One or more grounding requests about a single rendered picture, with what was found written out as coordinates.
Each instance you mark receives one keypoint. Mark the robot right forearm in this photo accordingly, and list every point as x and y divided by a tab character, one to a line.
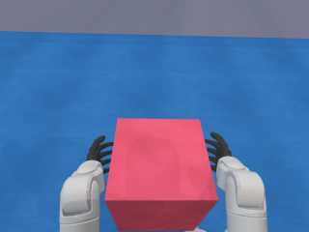
245	196

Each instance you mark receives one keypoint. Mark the robot left hand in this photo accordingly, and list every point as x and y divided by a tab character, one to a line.
95	154

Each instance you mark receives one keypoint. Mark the robot right hand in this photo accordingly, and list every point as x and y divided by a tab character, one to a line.
221	151

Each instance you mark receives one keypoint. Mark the carton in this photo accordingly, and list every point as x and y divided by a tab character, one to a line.
160	176

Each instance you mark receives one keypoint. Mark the robot left forearm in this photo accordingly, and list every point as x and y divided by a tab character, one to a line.
79	198

